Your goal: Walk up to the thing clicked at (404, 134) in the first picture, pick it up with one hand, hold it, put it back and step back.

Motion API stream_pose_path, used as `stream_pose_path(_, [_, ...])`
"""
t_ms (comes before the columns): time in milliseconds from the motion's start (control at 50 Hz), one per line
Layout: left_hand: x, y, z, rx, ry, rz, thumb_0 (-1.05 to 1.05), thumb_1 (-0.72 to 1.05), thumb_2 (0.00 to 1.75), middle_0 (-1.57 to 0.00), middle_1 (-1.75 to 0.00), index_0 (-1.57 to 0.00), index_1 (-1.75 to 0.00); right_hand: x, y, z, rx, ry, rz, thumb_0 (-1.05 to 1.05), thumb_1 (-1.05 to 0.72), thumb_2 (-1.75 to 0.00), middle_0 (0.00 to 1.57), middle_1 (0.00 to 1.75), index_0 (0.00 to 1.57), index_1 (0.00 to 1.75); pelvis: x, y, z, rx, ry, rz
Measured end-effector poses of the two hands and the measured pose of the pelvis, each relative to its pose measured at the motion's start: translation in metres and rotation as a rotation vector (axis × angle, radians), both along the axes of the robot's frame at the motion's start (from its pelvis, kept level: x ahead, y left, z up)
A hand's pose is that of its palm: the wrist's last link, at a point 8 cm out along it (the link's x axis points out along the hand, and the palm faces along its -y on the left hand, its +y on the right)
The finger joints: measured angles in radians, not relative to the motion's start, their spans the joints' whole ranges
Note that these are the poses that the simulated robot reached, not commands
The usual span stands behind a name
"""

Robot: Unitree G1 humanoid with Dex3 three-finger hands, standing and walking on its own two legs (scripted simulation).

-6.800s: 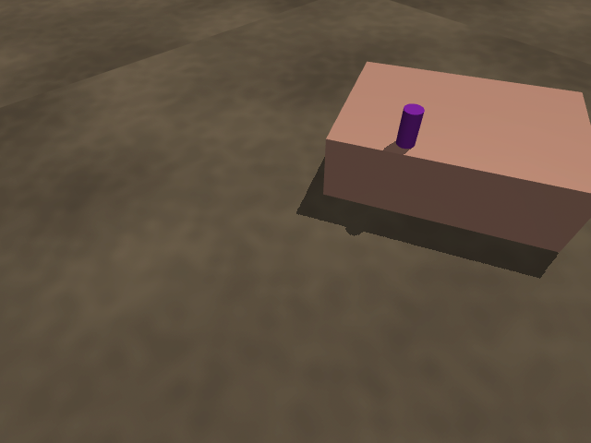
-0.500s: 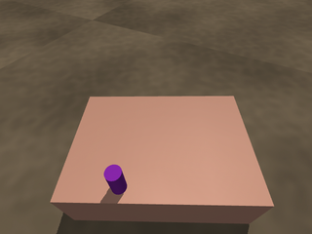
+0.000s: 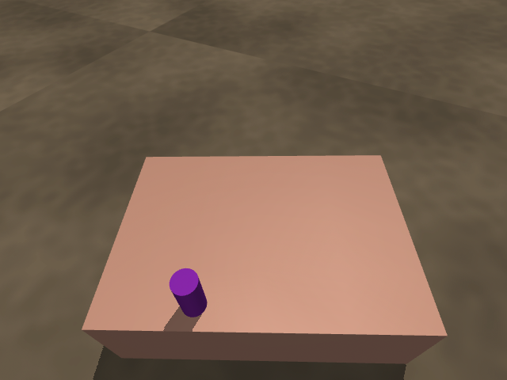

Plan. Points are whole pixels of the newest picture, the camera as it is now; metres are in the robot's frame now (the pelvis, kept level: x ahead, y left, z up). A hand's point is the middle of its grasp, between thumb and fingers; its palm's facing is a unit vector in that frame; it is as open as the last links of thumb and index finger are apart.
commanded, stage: stand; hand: left
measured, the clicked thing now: (189, 293) +0.41 +0.22 -0.37
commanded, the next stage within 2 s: go down in 0.22 s
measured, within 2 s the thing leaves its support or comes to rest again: neither
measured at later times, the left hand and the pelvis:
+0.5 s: hand out of the picture +0.14 +0.25 -0.16, palm faces +0.04 -0.94 -0.33, open 9.5 cm; pelvis -0.01 +0.00 -0.01, yaw +0 degrees
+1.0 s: hand out of the picture +0.16 +0.27 -0.15, palm faces +0.05 -0.94 -0.33, open 16.8 cm; pelvis +0.01 +0.02 -0.03, yaw -1 degrees
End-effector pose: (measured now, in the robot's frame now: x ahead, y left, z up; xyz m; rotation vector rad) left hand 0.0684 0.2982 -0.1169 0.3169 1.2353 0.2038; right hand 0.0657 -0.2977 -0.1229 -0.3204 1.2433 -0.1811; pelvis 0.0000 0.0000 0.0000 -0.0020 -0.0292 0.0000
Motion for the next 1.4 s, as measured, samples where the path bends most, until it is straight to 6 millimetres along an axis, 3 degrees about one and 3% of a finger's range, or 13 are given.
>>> stream_pose_path(360, [0.005,0.0,0.0,-0.001,-0.018,0.005,0.0,0.9,0.89,-0.2,-0.29,-0.2,-0.29,0.003,0.002,0.001,0.0,-0.021,-0.012,0.0,-0.91,-0.9,0.21,0.3,0.21,0.3,0.0,0.001,-0.001,0.0,0.011,-0.001])
stream_pose_path(520, [0.066,-0.001,-0.004,-0.014,-0.153,0.014,0.0,0.61,0.6,-0.09,-0.14,-0.11,-0.13,0.008,0.029,-0.001,0.034,-0.154,-0.034,0.0,-0.99,-0.92,0.2,0.3,0.2,0.3,-0.013,0.001,-0.01,0.001,0.096,-0.011])
stream_pose_path(620, [0.086,0.006,0.004,0.002,-0.162,-0.002,0.0,0.33,0.35,-0.07,-0.07,-0.08,-0.06,0.008,0.045,0.0,0.06,-0.205,-0.067,0.01,-1.0,-0.92,0.2,0.29,0.2,0.3,-0.009,0.006,-0.012,-0.002,0.114,-0.024])
stream_pose_path(800, [0.083,0.011,0.002,-0.011,-0.099,0.024,0.0,-0.11,0.12,-0.06,-0.03,-0.07,-0.03,0.034,0.058,0.003,0.063,-0.313,-0.048,0.01,-0.94,-0.9,0.21,0.29,0.2,0.3,0.0,0.016,-0.02,-0.01,0.14,-0.028])
stream_pose_path(920, [0.083,0.015,0.0,-0.017,-0.122,0.027,-0.01,-0.3,0.07,-0.07,-0.03,-0.07,-0.03,0.055,0.06,0.006,0.036,-0.377,-0.01,0.01,-0.9,-0.89,0.21,0.29,0.2,0.3,0.005,0.02,-0.027,-0.018,0.158,-0.02])
stream_pose_path(1140, [0.084,0.021,0.003,-0.017,-0.142,0.014,-0.01,-0.46,0.03,-0.08,-0.04,-0.08,-0.04,0.082,0.068,0.005,0.01,-0.47,0.02,0.01,-0.87,-0.88,0.21,0.29,0.2,0.3,0.01,0.025,-0.041,-0.035,0.197,-0.007])
stream_pose_path(1400, [0.075,0.025,0.005,-0.002,-0.172,0.022,-0.01,-0.51,0.04,-0.09,-0.04,-0.08,-0.05,0.085,0.075,-0.007,0.006,-0.526,0.025,0.01,-0.87,-0.88,0.21,0.29,0.21,0.3,0.006,0.024,-0.058,-0.046,0.233,0.005])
